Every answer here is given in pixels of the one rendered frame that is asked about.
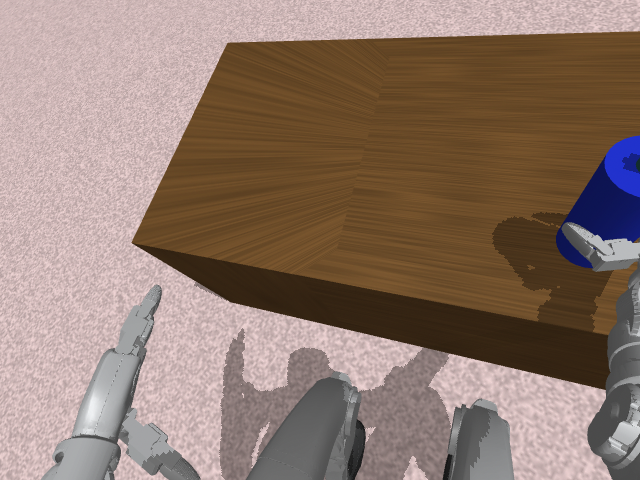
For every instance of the right robot arm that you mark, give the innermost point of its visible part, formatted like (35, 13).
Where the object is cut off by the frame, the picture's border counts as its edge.
(614, 433)

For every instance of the left robot hand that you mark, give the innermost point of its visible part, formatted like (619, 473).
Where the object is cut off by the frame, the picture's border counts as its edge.
(106, 410)

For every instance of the left robot foot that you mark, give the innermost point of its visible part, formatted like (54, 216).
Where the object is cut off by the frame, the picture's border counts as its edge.
(357, 452)

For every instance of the left robot arm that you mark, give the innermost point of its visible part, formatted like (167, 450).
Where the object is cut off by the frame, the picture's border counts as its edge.
(84, 457)

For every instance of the bottle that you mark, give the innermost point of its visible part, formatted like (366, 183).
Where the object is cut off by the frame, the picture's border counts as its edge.
(609, 206)

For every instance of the right robot hand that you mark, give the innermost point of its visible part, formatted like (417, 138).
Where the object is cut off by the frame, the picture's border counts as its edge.
(611, 254)

